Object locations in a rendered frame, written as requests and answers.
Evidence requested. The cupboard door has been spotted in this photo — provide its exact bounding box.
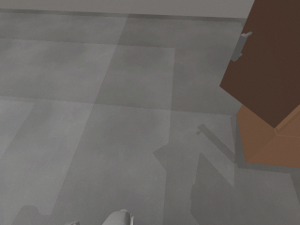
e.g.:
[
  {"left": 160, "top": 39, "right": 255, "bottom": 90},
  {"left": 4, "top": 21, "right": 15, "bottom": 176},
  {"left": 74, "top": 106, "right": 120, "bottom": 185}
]
[{"left": 219, "top": 0, "right": 300, "bottom": 128}]

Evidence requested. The handle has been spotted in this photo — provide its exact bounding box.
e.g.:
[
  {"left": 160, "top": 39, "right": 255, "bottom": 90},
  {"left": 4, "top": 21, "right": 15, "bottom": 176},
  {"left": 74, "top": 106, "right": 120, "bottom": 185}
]
[{"left": 231, "top": 31, "right": 252, "bottom": 62}]

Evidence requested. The left robot thigh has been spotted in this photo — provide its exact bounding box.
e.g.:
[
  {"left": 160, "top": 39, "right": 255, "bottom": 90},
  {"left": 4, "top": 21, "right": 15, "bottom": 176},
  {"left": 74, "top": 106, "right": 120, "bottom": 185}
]
[{"left": 102, "top": 211, "right": 135, "bottom": 225}]

